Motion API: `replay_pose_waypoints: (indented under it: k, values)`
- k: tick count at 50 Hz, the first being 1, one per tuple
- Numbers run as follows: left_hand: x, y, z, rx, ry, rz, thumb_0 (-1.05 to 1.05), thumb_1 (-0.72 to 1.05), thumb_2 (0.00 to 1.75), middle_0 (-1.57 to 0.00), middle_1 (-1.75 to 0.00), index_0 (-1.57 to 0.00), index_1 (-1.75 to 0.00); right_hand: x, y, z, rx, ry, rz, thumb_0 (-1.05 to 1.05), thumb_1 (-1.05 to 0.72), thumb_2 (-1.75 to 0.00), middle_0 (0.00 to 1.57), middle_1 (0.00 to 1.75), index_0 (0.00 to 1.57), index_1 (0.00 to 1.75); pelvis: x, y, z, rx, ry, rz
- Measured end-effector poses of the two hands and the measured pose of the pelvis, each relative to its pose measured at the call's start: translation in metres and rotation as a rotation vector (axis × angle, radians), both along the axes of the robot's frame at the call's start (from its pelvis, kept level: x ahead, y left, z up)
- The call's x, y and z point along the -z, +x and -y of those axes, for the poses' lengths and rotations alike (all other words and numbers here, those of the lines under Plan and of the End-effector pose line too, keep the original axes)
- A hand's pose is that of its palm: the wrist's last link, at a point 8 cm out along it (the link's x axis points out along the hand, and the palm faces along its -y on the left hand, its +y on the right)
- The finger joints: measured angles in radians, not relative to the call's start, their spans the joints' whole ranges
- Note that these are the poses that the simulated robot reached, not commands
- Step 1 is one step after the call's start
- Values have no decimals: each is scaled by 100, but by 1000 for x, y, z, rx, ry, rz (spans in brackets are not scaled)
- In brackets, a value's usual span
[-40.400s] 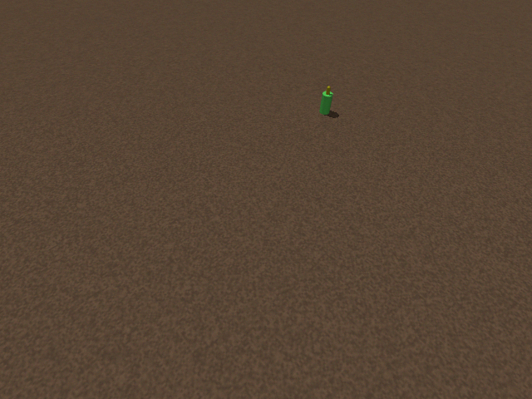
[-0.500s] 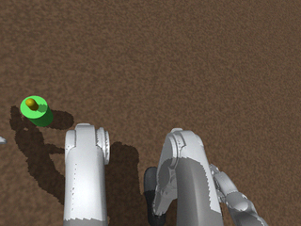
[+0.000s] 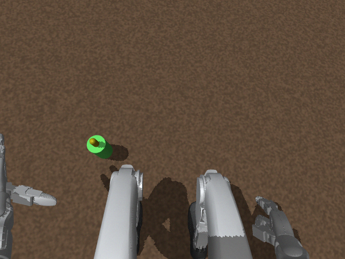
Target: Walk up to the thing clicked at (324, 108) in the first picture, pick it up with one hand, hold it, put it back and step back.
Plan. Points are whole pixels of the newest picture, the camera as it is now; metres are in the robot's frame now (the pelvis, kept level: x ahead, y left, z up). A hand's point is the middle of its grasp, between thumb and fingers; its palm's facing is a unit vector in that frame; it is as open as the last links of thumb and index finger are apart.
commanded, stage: home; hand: left
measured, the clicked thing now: (99, 146) +0.40 +0.28 -0.39
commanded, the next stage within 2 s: none
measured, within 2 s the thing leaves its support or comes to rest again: neither
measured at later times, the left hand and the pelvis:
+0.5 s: hand (3, 194) +0.24 +0.23 +0.12, palm faces +0.21 -0.92 -0.34, open 17.6 cm; pelvis +0.07 +0.01 +0.21, yaw +4 degrees
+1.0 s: hand (0, 213) +0.22 +0.20 +0.18, palm faces +0.19 -0.94 -0.29, open 17.2 cm; pelvis +0.07 +0.00 +0.23, yaw +5 degrees
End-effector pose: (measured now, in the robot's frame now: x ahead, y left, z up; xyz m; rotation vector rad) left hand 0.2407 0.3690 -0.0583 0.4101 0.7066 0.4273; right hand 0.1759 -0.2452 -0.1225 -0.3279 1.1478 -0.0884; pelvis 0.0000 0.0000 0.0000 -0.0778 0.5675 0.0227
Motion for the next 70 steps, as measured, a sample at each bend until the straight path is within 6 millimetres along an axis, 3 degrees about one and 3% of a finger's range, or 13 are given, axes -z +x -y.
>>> replay_pose_waypoints:
  k: [7, 14, 20, 25, 31, 35, 44, 49, 56, 70]
  values:
    - [-77, -10, 24, -58, -38, -27, -2, -57, 3, -6, -5, -7, -4, -99, 35, -5, 13, -25, 162, 1, -90, -90, 20, 30, 21, 30, -76, 21, 4, -21, 16, 73]
    - [-135, -23, 45, -78, -90, -81, -1, -58, 3, -6, -4, -6, -4, -183, 58, -8, 9, -44, 317, 1, -90, -90, 20, 30, 21, 30, -137, 39, 1, -46, 19, 168]
    - [-177, -27, 75, -46, -158, -92, -1, -58, 3, -5, -5, -6, -4, -235, 58, -14, 29, -50, 372, 1, -90, -90, 20, 30, 21, 30, -180, 54, -4, -60, 25, 254]
    - [-214, -28, 95, -6, -191, -70, -1, -57, 4, -6, -5, -6, -4, -262, 53, -21, 58, -43, 400, 1, -90, -90, 20, 30, 21, 30, -206, 65, -8, -64, 32, 318]
    - [-256, -26, 114, 53, -204, -6, -1, -55, 5, -6, -5, -6, -5, -278, 53, -30, 84, -13, 448, 1, -90, -90, 20, 30, 21, 30, -222, 75, -13, -61, 40, 374]
    - [-269, -28, 120, 71, -211, 14, -1, -54, 5, -6, -5, -6, -5, -283, 58, -36, 76, 13, 471, 1, -90, -90, 20, 30, 21, 30, -228, 77, -13, -58, 46, 395]
    - [-262, -44, 124, 44, -227, -34, -1, -50, 8, -6, -6, -7, -6, -290, 70, -33, 19, 18, 495, 1, -90, -90, 20, 30, 21, 30, -231, 75, -5, -64, 57, 410]
    - [-264, -43, 128, 45, -233, -23, -1, -50, 8, -6, -6, -7, -6, -293, 71, -24, 10, -3, 506, 1, -90, -90, 20, 30, 21, 30, -232, 74, -2, -68, 59, 422]
    - [-268, -38, 133, 59, -237, 7, -1, -50, 8, -6, -6, -7, -6, -297, 67, -17, 22, -10, 518, 1, -90, -90, 20, 30, 21, 30, -234, 73, 2, -66, 62, 431]
    - [-266, -48, 135, 58, -236, -17, -1, -49, 8, -6, -6, -7, -6, -291, 55, -16, 26, 6, 496, 1, -90, -90, 20, 30, 21, 30, -234, 66, 4, -64, 66, 438]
